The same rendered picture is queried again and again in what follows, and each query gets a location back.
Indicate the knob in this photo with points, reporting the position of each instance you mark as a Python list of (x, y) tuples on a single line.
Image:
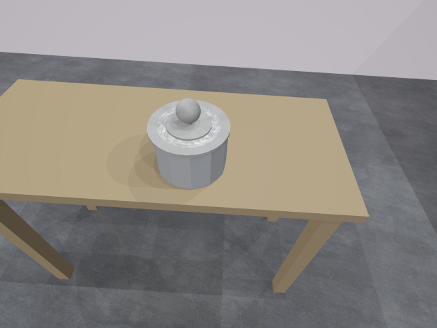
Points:
[(188, 110)]

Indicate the table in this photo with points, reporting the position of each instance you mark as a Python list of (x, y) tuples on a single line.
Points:
[(87, 144)]

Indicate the lid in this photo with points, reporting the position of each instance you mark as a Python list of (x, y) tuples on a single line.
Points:
[(173, 137)]

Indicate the pot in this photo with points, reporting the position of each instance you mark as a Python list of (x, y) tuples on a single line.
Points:
[(192, 173)]

